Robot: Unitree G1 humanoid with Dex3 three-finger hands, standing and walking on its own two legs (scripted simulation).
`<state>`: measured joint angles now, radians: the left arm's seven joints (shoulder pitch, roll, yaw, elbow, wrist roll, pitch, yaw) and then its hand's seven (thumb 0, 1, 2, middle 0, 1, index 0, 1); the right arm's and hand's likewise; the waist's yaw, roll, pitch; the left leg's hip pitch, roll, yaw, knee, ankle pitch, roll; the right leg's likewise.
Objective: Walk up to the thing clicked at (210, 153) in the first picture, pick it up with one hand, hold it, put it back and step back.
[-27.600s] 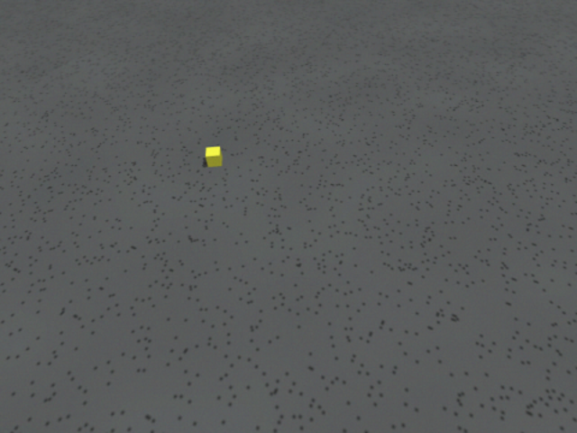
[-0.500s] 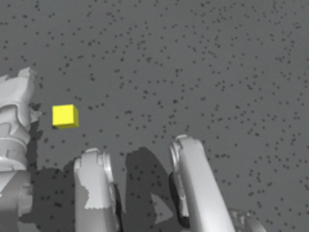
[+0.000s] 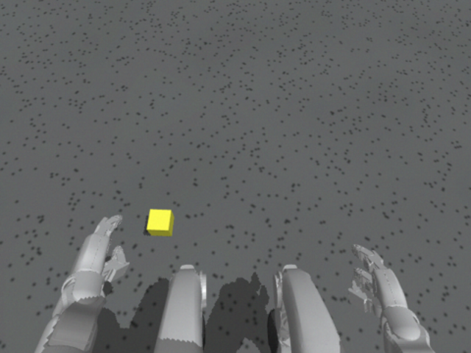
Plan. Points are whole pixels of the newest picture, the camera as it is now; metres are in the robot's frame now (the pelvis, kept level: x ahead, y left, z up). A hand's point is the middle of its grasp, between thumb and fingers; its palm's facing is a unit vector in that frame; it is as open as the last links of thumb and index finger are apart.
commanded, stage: home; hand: left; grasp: from above
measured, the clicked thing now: (161, 222) +0.50 +0.25 -0.53
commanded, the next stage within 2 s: none
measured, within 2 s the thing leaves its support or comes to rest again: neither
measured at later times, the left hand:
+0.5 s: hand (94, 271) +0.23 +0.19 +0.10, palm faces +0.10 -0.97 -0.20, open 7.4 cm
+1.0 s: hand (90, 282) +0.22 +0.19 +0.10, palm faces +0.10 -0.98 -0.20, open 7.4 cm
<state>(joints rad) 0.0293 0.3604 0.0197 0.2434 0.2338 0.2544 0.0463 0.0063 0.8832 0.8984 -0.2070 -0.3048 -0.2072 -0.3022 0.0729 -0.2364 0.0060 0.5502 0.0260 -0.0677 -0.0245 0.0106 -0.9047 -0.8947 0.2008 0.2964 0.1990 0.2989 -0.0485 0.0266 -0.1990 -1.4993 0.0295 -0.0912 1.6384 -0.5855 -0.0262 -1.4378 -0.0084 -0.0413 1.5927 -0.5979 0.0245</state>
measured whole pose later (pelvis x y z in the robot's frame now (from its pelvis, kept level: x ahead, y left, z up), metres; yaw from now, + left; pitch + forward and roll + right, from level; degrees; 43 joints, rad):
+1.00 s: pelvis +0.07 +0.00 +0.15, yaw +3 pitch +10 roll -3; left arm 0.50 0.22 0.03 -0.13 -0.05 0.46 0.02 0.01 0.90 0.90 -0.20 -0.30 -0.20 -0.30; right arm 0.28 -0.21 0.04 0.54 0.00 -0.24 -0.18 0.02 -0.90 -0.89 0.20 0.30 0.20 0.30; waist -0.04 0.04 -0.16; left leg -0.70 0.04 -0.07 1.01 -0.48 -0.02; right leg -0.64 -0.01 -0.05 0.95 -0.48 0.02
